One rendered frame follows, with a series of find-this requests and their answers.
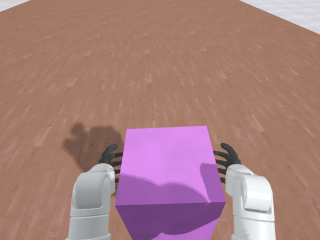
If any carton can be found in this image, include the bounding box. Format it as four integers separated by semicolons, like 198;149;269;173
115;126;226;240

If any right robot hand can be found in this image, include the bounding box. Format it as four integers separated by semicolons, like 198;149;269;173
213;143;241;184

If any right robot forearm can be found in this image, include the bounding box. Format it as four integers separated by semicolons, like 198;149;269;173
225;164;276;240

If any left robot forearm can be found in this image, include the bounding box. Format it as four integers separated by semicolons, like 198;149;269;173
65;163;115;240

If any left robot hand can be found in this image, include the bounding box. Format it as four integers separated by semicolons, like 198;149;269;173
98;144;123;183

